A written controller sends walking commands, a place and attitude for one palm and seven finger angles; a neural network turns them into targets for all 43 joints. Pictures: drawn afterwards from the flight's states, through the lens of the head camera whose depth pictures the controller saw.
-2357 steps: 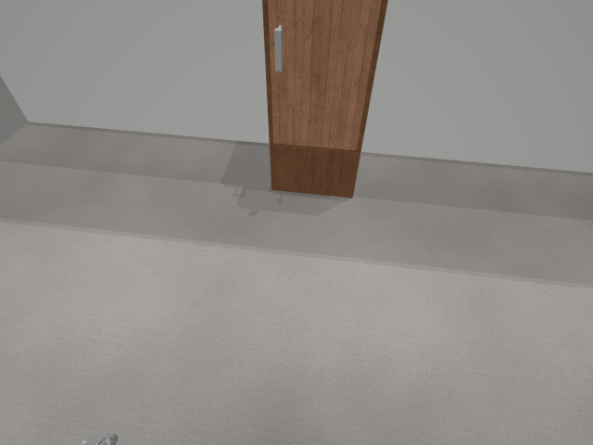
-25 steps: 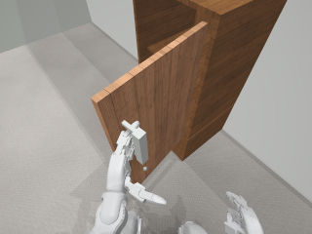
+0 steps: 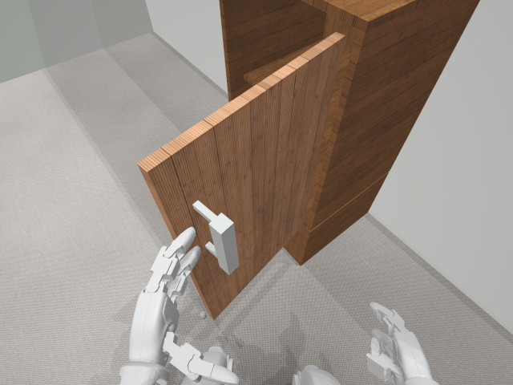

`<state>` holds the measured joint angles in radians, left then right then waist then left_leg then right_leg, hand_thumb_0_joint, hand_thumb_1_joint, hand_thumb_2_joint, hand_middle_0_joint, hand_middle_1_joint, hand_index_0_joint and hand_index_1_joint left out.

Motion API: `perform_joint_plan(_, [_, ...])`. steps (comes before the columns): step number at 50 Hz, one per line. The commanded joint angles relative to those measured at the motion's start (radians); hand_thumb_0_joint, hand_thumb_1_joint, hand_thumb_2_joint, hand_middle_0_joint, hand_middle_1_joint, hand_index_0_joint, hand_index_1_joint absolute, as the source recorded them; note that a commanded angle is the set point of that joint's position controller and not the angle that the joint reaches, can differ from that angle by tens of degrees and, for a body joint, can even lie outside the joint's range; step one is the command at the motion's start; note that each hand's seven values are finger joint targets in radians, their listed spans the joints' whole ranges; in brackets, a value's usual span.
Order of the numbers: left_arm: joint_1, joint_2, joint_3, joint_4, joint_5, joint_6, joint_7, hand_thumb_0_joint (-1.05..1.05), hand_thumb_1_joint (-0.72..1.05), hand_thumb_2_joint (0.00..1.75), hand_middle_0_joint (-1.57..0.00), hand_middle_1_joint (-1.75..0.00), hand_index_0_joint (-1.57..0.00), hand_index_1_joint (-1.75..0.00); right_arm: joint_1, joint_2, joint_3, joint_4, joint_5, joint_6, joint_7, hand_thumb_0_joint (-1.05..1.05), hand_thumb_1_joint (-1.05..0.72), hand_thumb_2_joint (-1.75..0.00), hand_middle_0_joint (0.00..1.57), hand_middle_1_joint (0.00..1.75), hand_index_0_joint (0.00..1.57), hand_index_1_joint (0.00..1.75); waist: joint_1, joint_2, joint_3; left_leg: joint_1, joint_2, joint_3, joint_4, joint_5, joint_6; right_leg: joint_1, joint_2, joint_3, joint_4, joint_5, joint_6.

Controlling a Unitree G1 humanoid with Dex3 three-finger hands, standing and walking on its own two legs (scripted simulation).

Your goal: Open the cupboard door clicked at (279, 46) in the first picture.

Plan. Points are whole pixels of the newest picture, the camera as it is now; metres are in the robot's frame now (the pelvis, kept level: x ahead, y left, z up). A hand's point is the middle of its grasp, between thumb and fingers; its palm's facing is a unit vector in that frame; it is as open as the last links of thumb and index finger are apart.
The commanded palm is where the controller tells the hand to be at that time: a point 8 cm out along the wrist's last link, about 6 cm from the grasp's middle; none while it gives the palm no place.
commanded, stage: slide the hand sideways off the handle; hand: left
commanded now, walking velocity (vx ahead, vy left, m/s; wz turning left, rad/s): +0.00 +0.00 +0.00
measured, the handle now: (216, 238) +0.32 +0.08 +0.05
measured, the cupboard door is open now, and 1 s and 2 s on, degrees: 100 99 99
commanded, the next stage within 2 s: draw the hand back to the body in 0.34 s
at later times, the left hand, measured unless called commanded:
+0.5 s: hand (169, 342) +0.18 +0.12 +0.06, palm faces +0.00 -1.00 +0.00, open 16.3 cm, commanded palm +0.15 +0.18 +0.07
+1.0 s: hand (86, 319) +0.18 +0.19 +0.14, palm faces +0.07 -0.99 -0.14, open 16.0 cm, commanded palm +0.15 +0.24 +0.16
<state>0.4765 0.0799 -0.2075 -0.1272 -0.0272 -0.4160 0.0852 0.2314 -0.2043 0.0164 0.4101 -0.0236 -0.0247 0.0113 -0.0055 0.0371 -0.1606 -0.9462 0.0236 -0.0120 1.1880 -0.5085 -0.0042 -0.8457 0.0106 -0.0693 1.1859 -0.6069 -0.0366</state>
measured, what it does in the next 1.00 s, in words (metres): stands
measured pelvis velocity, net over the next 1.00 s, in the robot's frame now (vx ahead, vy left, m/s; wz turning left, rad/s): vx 0.01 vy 0.01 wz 0.00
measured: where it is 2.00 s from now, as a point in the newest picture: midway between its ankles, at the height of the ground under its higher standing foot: outside the picture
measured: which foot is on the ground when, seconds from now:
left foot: down 0.00-1.00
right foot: down 0.00-1.00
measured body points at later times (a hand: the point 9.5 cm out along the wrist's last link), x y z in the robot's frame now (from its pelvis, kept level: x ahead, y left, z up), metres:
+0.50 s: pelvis -0.01 +0.00 -0.01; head +0.04 -0.01 +0.43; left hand +0.17 +0.17 +0.06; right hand +0.18 -0.23 -0.09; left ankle +0.04 +0.12 -0.64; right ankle -0.01 -0.10 -0.64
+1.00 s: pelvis +0.01 +0.01 +0.04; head +0.01 +0.01 +0.49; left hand +0.17 +0.24 +0.15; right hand +0.19 -0.21 -0.02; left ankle +0.04 +0.12 -0.64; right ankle -0.01 -0.10 -0.64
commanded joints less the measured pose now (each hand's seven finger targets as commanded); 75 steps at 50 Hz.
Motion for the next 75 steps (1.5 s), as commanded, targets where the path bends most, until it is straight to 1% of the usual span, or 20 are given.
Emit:
perform_joint_plan(1, [0.06,0.044,0.091,-0.249,-0.045,-0.076,-0.028,0.0,-0.5,0.3,-0.15,-0.3,-0.15,-0.3,-0.037,-0.095,-0.05,-0.163,0.012,-0.05,-0.014,0.0,-0.9,-0.9,0.2,0.3,0.2,0.3,0.004,-0.063,-0.211,0.185,-0.035,-0.012,-0.127,0.229,0.024,0.11,0.005,0.054,-0.192,0.407,0.016])
perform_joint_plan(10, [0.158,0.079,0.141,-0.277,-0.098,-0.1,-0.124,0.0,-0.5,0.3,-0.15,-0.3,-0.15,-0.3,-0.045,-0.094,-0.062,-0.158,0.019,-0.059,-0.032,0.0,-0.9,-0.9,0.2,0.3,0.2,0.3,-0.002,-0.071,-0.199,0.135,-0.036,-0.014,-0.09,0.217,0.024,0.107,-0.006,0.079,-0.187,0.437,0.032])
perform_joint_plan(15, [0.14,0.098,0.147,-0.293,-0.127,-0.107,-0.178,0.0,-0.5,0.3,-0.15,-0.3,-0.15,-0.3,-0.051,-0.102,-0.063,-0.16,0.023,-0.068,-0.045,0.0,-0.9,-0.9,0.2,0.3,0.2,0.3,-0.011,-0.054,-0.17,0.108,-0.035,-0.02,-0.074,0.169,0.028,0.06,-0.003,0.087,-0.192,0.337,0.03])
perform_joint_plan(19, [0.094,0.113,0.161,-0.307,-0.14,-0.102,-0.179,0.0,-0.5,0.3,-0.15,-0.3,-0.15,-0.3,-0.049,-0.105,-0.061,-0.163,0.024,-0.08,-0.054,0.0,-0.9,-0.9,0.2,0.3,0.2,0.3,-0.009,-0.055,-0.174,0.092,-0.034,-0.022,-0.065,0.13,0.029,0.038,-0.001,0.091,-0.199,0.239,0.024])
perform_joint_plan(22, [0.103,0.103,0.155,-0.309,-0.133,-0.086,-0.166,0.0,-0.5,0.3,-0.15,-0.3,-0.15,-0.3,-0.05,-0.105,-0.061,-0.17,0.026,-0.082,-0.056,0.0,-0.9,-0.9,0.2,0.3,0.2,0.3,-0.001,-0.041,-0.177,0.103,-0.032,-0.022,-0.077,0.121,0.03,0.024,0.005,0.078,-0.198,0.203,0.019])
perform_joint_plan(25, [0.112,0.174,0.215,-0.405,-0.137,-0.052,-0.145,0.0,-0.5,0.3,-0.15,-0.3,-0.15,-0.3,-0.044,-0.101,-0.06,-0.188,0.034,-0.072,-0.062,0.0,-0.9,-0.9,0.2,0.3,0.2,0.3,0.023,-0.007,-0.223,0.16,-0.032,-0.016,-0.121,0.143,0.032,0.093,0.008,0.083,-0.23,0.214,0.017])
perform_joint_plan(27, [0.12,0.182,0.232,-0.423,-0.143,-0.02,-0.137,0.0,-0.5,0.3,-0.15,-0.3,-0.15,-0.3,-0.041,-0.099,-0.055,-0.19,0.043,-0.064,-0.068,0.0,-0.9,-0.9,0.2,0.3,0.2,0.3,0.021,0.0,-0.196,0.195,-0.032,-0.015,-0.156,0.145,0.033,0.114,0.014,0.072,-0.259,0.216,0.018])
perform_joint_plan(29, [0.129,0.17,0.237,-0.397,-0.154,0.017,-0.137,0.0,-0.5,0.3,-0.15,-0.3,-0.15,-0.3,-0.042,-0.097,-0.05,-0.186,0.048,-0.059,-0.073,0.0,-0.9,-0.9,0.2,0.3,0.2,0.3,0.008,-0.044,-0.151,0.196,-0.032,-0.018,-0.175,0.135,0.034,0.134,0.013,0.076,-0.298,0.207,0.027])
perform_joint_plan(33, [0.123,0.168,0.239,-0.384,-0.174,0.056,-0.161,0.0,-0.5,0.3,-0.15,-0.3,-0.15,-0.3,-0.044,-0.11,-0.043,-0.182,0.053,-0.068,-0.081,0.0,-0.9,-0.9,0.2,0.3,0.2,0.3,-0.004,-0.035,-0.079,0.23,-0.029,-0.026,-0.228,0.102,0.034,0.135,0.017,0.058,-0.348,0.149,0.027])
perform_joint_plan(42, [0.142,0.225,0.327,-0.449,-0.218,0.073,-0.201,0.0,-0.5,0.3,-0.15,-0.3,-0.15,-0.3,-0.032,-0.117,-0.037,-0.176,0.062,-0.101,-0.086,0.0,-0.9,-0.9,0.2,0.3,0.2,0.3,0.014,0.009,-0.059,0.345,-0.025,-0.034,-0.322,0.144,0.031,0.197,0.027,0.013,-0.38,0.215,0.022])
perform_joint_plan(47, [0.138,0.245,0.367,-0.479,-0.246,0.112,-0.227,0.0,-0.32,0.37,-0.16,-0.3,-0.16,-0.3,-0.033,-0.12,-0.033,-0.166,0.07,-0.116,-0.09,0.0,-0.9,-0.9,0.2,0.3,0.2,0.3,0.018,0.027,-0.062,0.401,-0.024,-0.039,-0.357,0.196,0.03,0.242,0.03,0.0,-0.399,0.287,0.022])
perform_joint_plan(48, [0.196,0.412,0.416,-0.503,-0.096,0.189,-0.109,0.0,-0.29,0.39,-0.16,-0.3,-0.16,-0.3,-0.031,-0.121,-0.042,-0.17,0.063,-0.093,-0.121,0.0,-0.9,-0.9,0.2,0.3,0.2,0.3,0.074,0.015,-0.101,0.437,-0.008,-0.019,-0.401,0.211,0.034,0.289,-0.007,0.072,-0.471,0.3,0.005])
perform_joint_plan(49, [0.182,0.323,0.358,-0.564,-0.08,0.228,-0.063,0.0,-0.26,0.4,-0.16,-0.3,-0.16,-0.3,-0.037,-0.105,-0.024,-0.185,0.056,-0.088,-0.13,0.0,-0.9,-0.9,0.2,0.3,0.2,0.3,0.044,0.028,-0.056,0.462,-0.017,-0.009,-0.411,0.234,0.039,0.291,-0.012,0.065,-0.493,0.322,0.01])
perform_joint_plan(50, [0.202,0.287,0.329,-0.531,-0.06,0.266,-0.032,0.0,-0.22,0.42,-0.16,-0.3,-0.16,-0.3,-0.027,-0.099,-0.021,-0.164,0.057,-0.081,-0.132,0.0,-0.9,-0.9,0.2,0.3,0.2,0.3,0.035,0.055,-0.013,0.481,-0.011,-0.007,-0.423,0.236,0.037,0.296,-0.014,0.049,-0.502,0.321,0.013])
perform_joint_plan(52, [0.178,0.315,0.353,-0.541,-0.038,0.307,0.009,0.0,-0.15,0.45,-0.16,-0.3,-0.16,-0.3,-0.034,-0.106,-0.016,-0.155,0.054,-0.069,-0.139,0.0,-0.9,-0.9,0.2,0.3,0.2,0.3,0.033,0.027,0.003,0.518,-0.005,-0.012,-0.452,0.251,0.039,0.315,-0.01,0.038,-0.529,0.329,0.017])
perform_joint_plan(53, [0.158,0.323,0.361,-0.528,-0.031,0.319,0.024,0.0,-0.12,0.47,-0.16,-0.3,-0.16,-0.3,-0.039,-0.109,-0.011,-0.146,0.052,-0.069,-0.141,0.0,-0.9,-0.9,0.2,0.3,0.2,0.3,0.031,-0.013,0.014,0.527,-0.004,-0.019,-0.471,0.258,0.04,0.343,-0.009,0.034,-0.547,0.335,0.015])
perform_joint_plan(62, [0.071,0.361,0.429,-0.543,-0.014,0.341,0.065,0.0,0.2,0.6,-0.18,-0.3,-0.18,-0.3,-0.079,-0.12,0.007,-0.09,0.044,-0.107,-0.141,0.0,-0.9,-0.9,0.2,0.3,0.2,0.3,0.043,0.027,0.061,0.687,0.006,-0.033,-0.63,0.308,0.033,0.482,-0.013,0.023,-0.654,0.374,0.017])
perform_joint_plan(69, [0.037,0.388,0.509,-0.534,-0.022,0.334,0.061,0.0,0.44,0.7,-0.18,-0.3,-0.18,-0.3,-0.108,-0.125,0.004,-0.039,0.037,-0.124,-0.123,0.0,-0.9,-0.9,0.2,0.3,0.2,0.3,0.058,0.042,0.086,0.77,0.014,-0.027,-0.711,0.456,0.021,0.603,-0.012,0.021,-0.72,0.473,0.015])
perform_joint_plan(74, [0.011,0.423,0.583,-0.536,-0.033,0.323,0.058,0.0,0.62,0.78,-0.19,-0.3,-0.19,-0.3,-0.122,-0.128,-0.006,-0.014,0.033,-0.124,-0.113,0.0,-0.9,-0.9,0.2,0.3,0.2,0.3,0.067,0.011,0.066,0.824,0.017,-0.014,-0.746,0.528,0.02,0.665,-0.01,0.026,-0.76,0.535,0.016])
perform_joint_plan(75, [0.0,0.43,0.596,-0.535,-0.034,0.323,0.058,0.0,0.65,0.8,-0.19,-0.3,-0.19,-0.3,-0.125,-0.129,-0.007,-0.007,0.032,-0.122,-0.113,0.0,-0.9,-0.9,0.2,0.3,0.2,0.3,0.068,0.032,0.065,0.835,0.015,-0.007,-0.749,0.536,0.02,0.671,-0.011,0.028,-0.767,0.545,0.016])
